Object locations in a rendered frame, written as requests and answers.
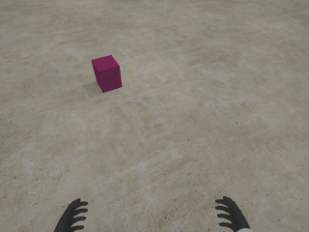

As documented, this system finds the left robot hand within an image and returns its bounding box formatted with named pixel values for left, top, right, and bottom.
left=54, top=198, right=88, bottom=232

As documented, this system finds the carton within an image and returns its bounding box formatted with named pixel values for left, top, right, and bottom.
left=91, top=55, right=123, bottom=93

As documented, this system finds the right robot hand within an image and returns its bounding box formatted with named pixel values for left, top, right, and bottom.
left=215, top=196, right=251, bottom=232

